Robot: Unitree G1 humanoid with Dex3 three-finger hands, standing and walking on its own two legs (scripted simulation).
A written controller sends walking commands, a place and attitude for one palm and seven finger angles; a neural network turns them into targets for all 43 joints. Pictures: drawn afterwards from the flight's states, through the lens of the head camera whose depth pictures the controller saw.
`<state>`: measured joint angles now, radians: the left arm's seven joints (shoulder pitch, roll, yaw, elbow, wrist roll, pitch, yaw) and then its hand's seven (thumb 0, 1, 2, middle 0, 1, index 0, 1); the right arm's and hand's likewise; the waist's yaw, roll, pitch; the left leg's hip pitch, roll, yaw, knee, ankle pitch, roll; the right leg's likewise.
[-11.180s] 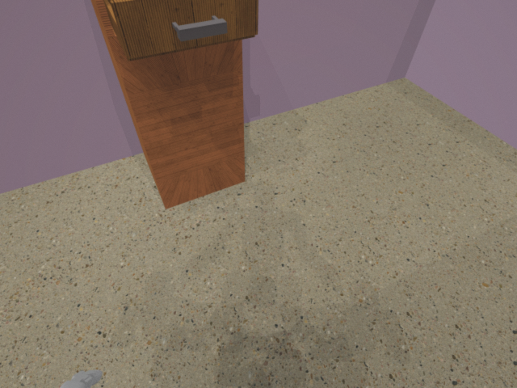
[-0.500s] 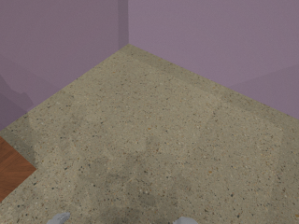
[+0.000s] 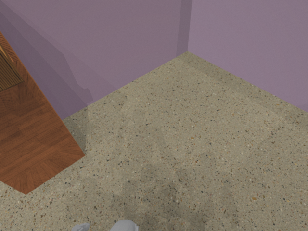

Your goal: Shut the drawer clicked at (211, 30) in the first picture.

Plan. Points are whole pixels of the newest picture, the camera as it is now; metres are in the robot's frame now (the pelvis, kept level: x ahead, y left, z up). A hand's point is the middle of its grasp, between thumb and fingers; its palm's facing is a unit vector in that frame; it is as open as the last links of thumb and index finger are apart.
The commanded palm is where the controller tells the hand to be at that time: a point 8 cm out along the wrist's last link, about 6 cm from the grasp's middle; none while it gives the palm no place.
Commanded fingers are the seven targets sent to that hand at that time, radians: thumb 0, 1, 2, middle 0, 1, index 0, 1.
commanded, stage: turn to face it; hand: left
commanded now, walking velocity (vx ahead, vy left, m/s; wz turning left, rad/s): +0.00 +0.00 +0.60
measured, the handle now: out of the picture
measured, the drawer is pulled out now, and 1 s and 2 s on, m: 0.17 0.17 0.17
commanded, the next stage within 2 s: take the last steps up to it in 0.92 s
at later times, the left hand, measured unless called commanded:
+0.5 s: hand out of the picture -0.02 +0.30 -0.17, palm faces +0.33 -0.91 -0.26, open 7.4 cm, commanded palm none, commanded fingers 0.00 0.90 0.90 -0.20 -0.30 -0.20 -0.30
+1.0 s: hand out of the picture -0.09 +0.19 -0.15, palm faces +0.54 -0.80 -0.26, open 7.4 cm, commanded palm none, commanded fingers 0.00 0.90 0.90 -0.20 -0.30 -0.20 -0.30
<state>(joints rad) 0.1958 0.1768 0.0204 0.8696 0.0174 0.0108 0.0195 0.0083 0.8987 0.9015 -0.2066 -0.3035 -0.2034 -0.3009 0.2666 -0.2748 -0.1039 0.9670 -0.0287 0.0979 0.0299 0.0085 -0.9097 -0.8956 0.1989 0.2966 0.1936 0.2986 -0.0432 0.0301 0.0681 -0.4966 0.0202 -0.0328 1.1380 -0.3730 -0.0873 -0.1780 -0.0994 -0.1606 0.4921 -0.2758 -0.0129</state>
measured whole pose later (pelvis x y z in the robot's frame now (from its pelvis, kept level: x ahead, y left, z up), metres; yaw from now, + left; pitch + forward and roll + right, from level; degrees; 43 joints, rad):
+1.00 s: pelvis -0.04 -0.01 +0.00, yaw +32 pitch -2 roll +2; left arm 0.24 0.17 0.03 0.92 0.02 0.01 0.02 0.01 0.90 0.90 -0.21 -0.30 -0.20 -0.30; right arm 0.27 -0.25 -0.09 1.00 -0.03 0.09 0.02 0.01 -0.91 -0.90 0.20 0.30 0.19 0.30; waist -0.01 0.02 0.05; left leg -0.43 0.01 -0.04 1.04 -0.40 -0.06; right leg -0.21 -0.10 -0.13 0.49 -0.25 -0.01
